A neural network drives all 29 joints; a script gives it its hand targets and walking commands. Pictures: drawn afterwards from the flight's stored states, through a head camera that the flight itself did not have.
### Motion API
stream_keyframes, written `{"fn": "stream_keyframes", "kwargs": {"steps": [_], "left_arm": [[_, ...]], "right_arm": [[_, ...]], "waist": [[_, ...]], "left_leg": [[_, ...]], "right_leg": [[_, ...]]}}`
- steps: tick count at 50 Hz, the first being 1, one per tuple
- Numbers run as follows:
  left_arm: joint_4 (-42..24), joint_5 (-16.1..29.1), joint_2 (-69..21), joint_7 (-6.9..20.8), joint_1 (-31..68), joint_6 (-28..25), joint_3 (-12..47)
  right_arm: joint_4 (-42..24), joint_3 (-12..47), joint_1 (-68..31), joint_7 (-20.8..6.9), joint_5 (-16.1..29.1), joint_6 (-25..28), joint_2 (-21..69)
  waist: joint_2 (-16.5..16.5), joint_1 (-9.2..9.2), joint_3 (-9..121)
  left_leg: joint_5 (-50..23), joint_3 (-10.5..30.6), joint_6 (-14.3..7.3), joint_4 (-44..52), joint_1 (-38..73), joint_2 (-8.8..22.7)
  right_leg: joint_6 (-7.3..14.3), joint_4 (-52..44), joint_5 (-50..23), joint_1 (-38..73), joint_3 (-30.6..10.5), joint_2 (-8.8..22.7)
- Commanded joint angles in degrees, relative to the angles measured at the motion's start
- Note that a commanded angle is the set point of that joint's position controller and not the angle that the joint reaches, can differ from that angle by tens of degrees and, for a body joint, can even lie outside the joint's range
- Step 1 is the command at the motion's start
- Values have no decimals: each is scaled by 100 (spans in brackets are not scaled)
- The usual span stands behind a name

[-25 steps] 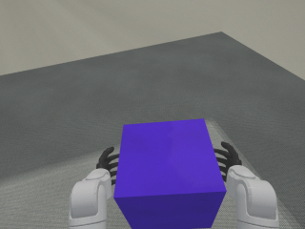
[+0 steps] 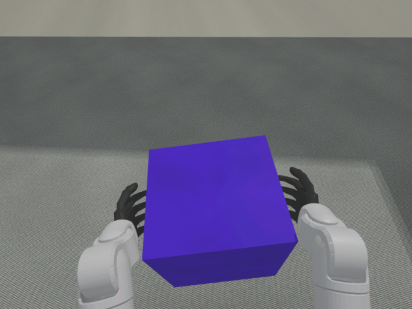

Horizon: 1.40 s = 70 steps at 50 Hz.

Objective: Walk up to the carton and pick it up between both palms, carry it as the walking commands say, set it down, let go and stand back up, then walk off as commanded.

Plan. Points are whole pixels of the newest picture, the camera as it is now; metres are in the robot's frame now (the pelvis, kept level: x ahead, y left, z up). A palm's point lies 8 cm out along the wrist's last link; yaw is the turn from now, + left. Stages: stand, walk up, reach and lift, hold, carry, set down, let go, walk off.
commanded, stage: carry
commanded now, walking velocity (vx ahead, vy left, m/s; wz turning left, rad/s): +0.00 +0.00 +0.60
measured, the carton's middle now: (216, 217) +0.31 +0.03 +0.01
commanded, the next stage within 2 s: none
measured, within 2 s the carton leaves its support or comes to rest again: neither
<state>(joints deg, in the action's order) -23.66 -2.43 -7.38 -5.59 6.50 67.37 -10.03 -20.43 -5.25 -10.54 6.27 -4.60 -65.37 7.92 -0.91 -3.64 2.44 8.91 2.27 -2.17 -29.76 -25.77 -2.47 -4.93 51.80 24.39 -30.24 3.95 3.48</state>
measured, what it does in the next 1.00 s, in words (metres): walks backwards, turning left: right foot, then left foot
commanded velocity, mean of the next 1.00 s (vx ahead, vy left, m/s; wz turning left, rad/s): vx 0.00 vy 0.00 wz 0.60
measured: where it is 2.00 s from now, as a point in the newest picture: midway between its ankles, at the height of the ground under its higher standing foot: outside the picture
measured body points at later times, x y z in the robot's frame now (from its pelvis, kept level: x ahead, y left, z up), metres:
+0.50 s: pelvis -0.07 +0.04 -0.01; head -0.06 +0.04 +0.44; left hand +0.14 +0.27 +0.04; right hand +0.25 -0.02 +0.05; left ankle -0.08 +0.14 -0.73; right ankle -0.04 -0.12 -0.70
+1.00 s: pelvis -0.14 +0.02 +0.01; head -0.13 +0.00 +0.46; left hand +0.02 +0.28 +0.08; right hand +0.18 +0.01 +0.08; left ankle -0.20 +0.16 -0.66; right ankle -0.07 -0.07 -0.73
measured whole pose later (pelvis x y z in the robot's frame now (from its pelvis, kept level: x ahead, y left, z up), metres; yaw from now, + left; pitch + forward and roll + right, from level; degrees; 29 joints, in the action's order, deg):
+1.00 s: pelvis -0.14 +0.02 +0.01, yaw +34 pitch +3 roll +3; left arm -18.8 -5.6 -7.4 -3.7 6.0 67.6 -6.6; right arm -20.4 -7.5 -8.6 6.7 -4.4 -68.3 7.6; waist -0.2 4.1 5.2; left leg 20.5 -4.2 2.4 -57.9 -33.3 2.5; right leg -0.9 31.8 15.1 -18.8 12.2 10.8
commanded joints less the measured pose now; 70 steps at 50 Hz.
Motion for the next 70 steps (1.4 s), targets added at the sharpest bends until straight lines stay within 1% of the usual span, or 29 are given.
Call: {"fn": "stream_keyframes", "kwargs": {"steps": [1, 3, 4, 5, 6, 7, 10, 14, 17, 19, 20, 21, 22, 23, 29, 36, 37, 39, 41, 44, 48, 54, 56, 57, 58, 59, 61, 66, 70], "left_arm": [[-276, 2396, -4841, 1623, 2971, 30, 4650], [-135, 2253, -4856, 1622, 2893, 5, 4528], [-11, 2169, -4892, 1624, 2826, -16, 4463], [27, 2103, -4877, 1602, 2839, -63, 4389], [-70, 2102, -4907, 1612, 2891, -84, 4357], [-55, 2096, -4888, 1604, 3001, -60, 4349], [-233, 1815, -4943, 1497, 2795, -122, 4224], [-380, 1708, -4707, 1403, 2802, -70, 4114], [-212, 1493, -4618, 1363, 2372, -7, 3985], [53, 1436, -4667, 1362, 2252, 23, 4035], [94, 1441, -4648, 1364, 2309, 37, 4109], [-42, 1504, -4711, 1378, 2470, 9, 4270], [-28, 1622, -4792, 1402, 2684, -30, 4393], [-241, 1787, -4844, 1428, 2942, -48, 4402], [-980, 2584, -5268, 1514, 3797, -212, 5067], [-391, 2305, -4827, 1628, 2808, -71, 4614], [-262, 2213, -4846, 1639, 2721, -63, 4544], [11, 2099, -4846, 1651, 2631, -119, 4407], [29, 1997, -4829, 1654, 2837, -101, 4325], [-60, 1793, -4926, 1554, 2834, -107, 4227], [-257, 1748, -4750, 1472, 2947, -96, 4167], [229, 1527, -4798, 1452, 2536, 3, 4013], [294, 1538, -4791, 1461, 2672, 23, 4103], [283, 1587, -4814, 1465, 2820, 19, 4214], [205, 1604, -4910, 1469, 2878, -22, 4330], [268, 1681, -4996, 1491, 3025, -75, 4399], [34, 1982, -5232, 1506, 3484, -130, 4565], [-891, 2581, -5429, 1501, 3984, -245, 5125], [-797, 2460, -5120, 1491, 3301, -190, 4947]], "right_arm": [[-142, 3607, -1439, -1257, 1626, -144, 4964], [-118, 3703, -1623, -1298, 1662, -150, 4932], [-209, 3793, -1793, -1323, 1735, -155, 4962], [-351, 3927, -2001, -1361, 1881, -166, 5028], [-563, 4034, -2337, -1394, 2044, -150, 5030], [-356, 4009, -2321, -1416, 2079, -147, 5041], [-497, 4323, -2727, -1535, 2424, -191, 5181], [-447, 4399, -2755, -1569, 2607, -279, 5116], [-259, 4318, -2458, -1585, 2569, -368, 5025], [-75, 4223, -2305, -1613, 2475, -381, 4965], [96, 4136, -2116, -1635, 2423, -367, 4947], [99, 4103, -2077, -1624, 2401, -302, 4924], [119, 4079, -2063, -1622, 2353, -285, 5085], [3, 4089, -2120, -1570, 2266, -243, 5143], [-687, 3875, -2122, -1404, 2059, -24, 5334], [-508, 3866, -1594, -1279, 1713, -103, 4995], [-459, 3904, -1620, -1297, 1702, -132, 4937], [-598, 4104, -2019, -1343, 1904, -153, 4980], [-453, 4166, -2240, -1423, 2039, -168, 5080], [-428, 4378, -2601, -1570, 2404, -204, 5215], [-273, 4379, -2562, -1586, 2505, -275, 5221], [-104, 4264, -2484, -1560, 2437, -401, 5094], [161, 4107, -2391, -1603, 2357, -407, 5076], [329, 4011, -2258, -1627, 2329, -381, 5064], [282, 3996, -2285, -1628, 2357, -310, 5087], [334, 3955, -2244, -1641, 2360, -283, 5255], [164, 3954, -2436, -1595, 2272, -199, 5406], [-301, 3731, -2055, -1485, 2063, -4, 5456], [-576, 3828, -1676, -1370, 1976, 13, 5260]], "waist": [[-871, 507, 2080], [-636, 380, 2138], [23, 330, 2130], [1728, 330, 1848], [1737, 327, 1843], [1093, 369, 1879], [870, 370, 1166], [1378, 373, 1244], [1510, 344, 1663], [799, 493, 1934], [-208, 548, 1998], [-2027, 499, 1989], [-1683, 463, 1891], [-1273, 545, 1937], [-696, 542, 2346], [-584, 459, 2271], [-398, 377, 2310], [2302, 318, 2057], [1137, 361, 1874], [548, 396, 1171], [1034, 391, 1295], [1740, 392, 1863], [861, 545, 1858], [-221, 597, 1823], [-2118, 534, 1741], [-1817, 467, 1700], [-1006, 544, 1756], [-828, 558, 2357], [-473, 567, 2613]], "left_leg": [[-543, 1561, -714, 949, 1369, 1624], [-608, 1217, -331, 523, 496, 1253], [-212, 742, -18, -116, -374, 786], [1220, -239, 317, -1431, -1388, 9], [2067, -386, 394, -2792, -1489, 258], [1948, -357, 397, -3019, -1469, 395], [1386, -620, 448, -2694, -780, 469], [1113, -952, 443, -2087, -314, 342], [1160, -1204, 411, -1157, 130, 81], [130, -781, 362, 574, 867, 239], [-1616, 287, 94, 656, 1648, 1048], [-4970, 1995, -483, 293, 2510, 2381], [-5944, 1643, -799, -59, 2558, 2448], [-5704, 975, -971, -314, 2749, 2037], [-1953, 930, -805, 428, 2140, 1609], [-792, 1249, -753, 742, 1027, 1512], [-565, 914, -456, 380, 208, 1248], [2207, -566, 291, -2134, -1586, -44], [2146, -356, 356, -3334, -1530, 472], [1338, -467, 419, -3098, -1002, 549], [1050, -861, 502, -2942, -1028, 497], [1390, -1264, 370, -1037, -53, 198], [174, -793, 334, 814, 657, 390], [-1549, 296, 77, 834, 1549, 1172], [-4703, 1907, -503, 465, 2332, 2472], [-5583, 1583, -714, 105, 2308, 2454], [-5173, 652, -772, -193, 2338, 1763], [-2608, 866, -799, 325, 2338, 1579], [-2247, 1483, -1095, 573, 2543, 1830]], "right_leg": [[114, -1257, 20, 620, -64, -160], [278, -2689, -518, 2073, -171, 13], [531, -3237, -620, 2811, -970, 855], [1003, -3406, -2159, 3128, -1960, 2200], [1440, -3112, -3454, 2888, -1641, 2636], [1370, -2855, -3683, 2876, -1070, 2468], [1001, -2898, -2840, 1605, -344, 1876], [750, -2689, -1835, 1502, 339, 1769], [622, -2065, -2579, 1920, 373, 1786], [202, -1069, -2482, 1880, 549, 1618], [-111, -303, -1436, 991, 575, 1330], [-424, 703, 1114, -511, 683, 628], [-396, 1072, 1504, -657, 288, 598], [-363, 694, 1264, -806, 135, 526], [-182, 795, 116, -477, -34, 176], [141, -1828, -97, 1265, 56, -140], [284, -2721, -577, 2364, -102, 140], [1222, -3446, -2333, 3095, -2165, 2696], [1498, -3056, -3129, 2602, -1206, 2607], [941, -3123, -2369, 1757, -359, 1803], [902, -3047, -1529, 2052, 272, 1875], [688, -2014, -2957, 2510, 533, 1926], [204, -1112, -2410, 2221, 736, 1688], [-104, -292, -1211, 1058, 723, 1440], [-442, 744, 1302, -449, 824, 760], [-461, 1240, 1429, -607, 398, 756], [-449, 1215, 991, -765, 286, 602], [-343, 1289, 133, -679, -12, 376], [-190, 672, 103, -595, -189, 222]]}}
